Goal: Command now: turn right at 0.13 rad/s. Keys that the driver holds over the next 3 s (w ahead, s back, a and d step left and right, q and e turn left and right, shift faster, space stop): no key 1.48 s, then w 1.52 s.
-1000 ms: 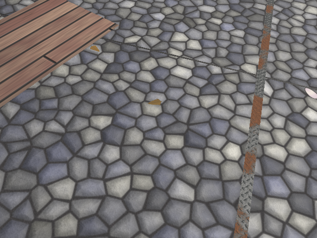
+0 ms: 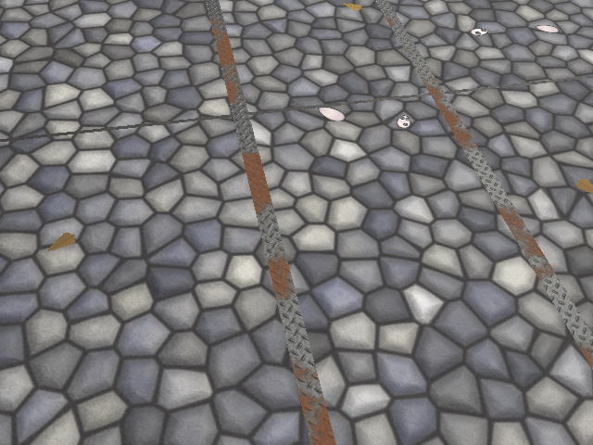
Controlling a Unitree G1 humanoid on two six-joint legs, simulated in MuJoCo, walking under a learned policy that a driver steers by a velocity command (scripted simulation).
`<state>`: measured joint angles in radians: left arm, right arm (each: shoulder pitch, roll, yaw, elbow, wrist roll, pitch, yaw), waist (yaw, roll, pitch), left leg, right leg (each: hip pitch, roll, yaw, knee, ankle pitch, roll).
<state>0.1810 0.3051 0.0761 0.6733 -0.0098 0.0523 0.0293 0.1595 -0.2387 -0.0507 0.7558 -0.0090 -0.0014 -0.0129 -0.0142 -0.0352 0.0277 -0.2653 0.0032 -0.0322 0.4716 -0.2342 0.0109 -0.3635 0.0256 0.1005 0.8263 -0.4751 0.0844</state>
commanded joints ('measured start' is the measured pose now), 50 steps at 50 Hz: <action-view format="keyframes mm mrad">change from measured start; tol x4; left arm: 1 -11 37 6 -55 -9 -15 -5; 3 26 50 8 -26 1 -18 -8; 5 36 152 24 -38 21 -15 4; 8 -9 51 1 -20 32 -33 -17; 50 82 21 -33 272 10 -64 4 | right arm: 1 -18 -163 -36 -51 8 1 -3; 6 46 -88 -7 -36 -16 -36 17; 9 -32 -121 -14 -24 -8 -22 7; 50 73 -96 -9 253 8 6 -36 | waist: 1 -2 229 -115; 4 6 141 -121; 6 -43 -118 -139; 8 -3 -47 -67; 11 -5 -45 -26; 50 3 33 14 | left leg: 1 139 178 -155 -66 435 190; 3 92 159 -151 -54 358 140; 5 -22 75 -70 12 151 32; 6 53 31 -9 -15 26 -13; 10 68 28 -6 15 109 -30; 23 96 34 -13 7 150 -44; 50 92 21 2 -21 129 -32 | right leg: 1 81 -6 -76 -253 96 0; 3 217 -4 -80 -481 317 -40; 5 346 -150 63 -390 624 -113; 6 214 -156 76 -396 442 -162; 8 142 -112 60 -425 298 -142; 30 129 -55 2 -401 357 -112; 50 122 -32 -32 -414 322 -99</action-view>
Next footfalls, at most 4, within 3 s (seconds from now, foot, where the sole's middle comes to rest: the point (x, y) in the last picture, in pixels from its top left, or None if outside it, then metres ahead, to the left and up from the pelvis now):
0.08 right None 0.01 -0.15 -0.78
2.18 right None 0.41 -0.13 -0.78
2.72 left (243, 341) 0.72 0.11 -0.78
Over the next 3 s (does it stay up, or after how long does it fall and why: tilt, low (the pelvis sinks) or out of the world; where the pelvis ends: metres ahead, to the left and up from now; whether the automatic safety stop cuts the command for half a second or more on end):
stays up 0.69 0.03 0.01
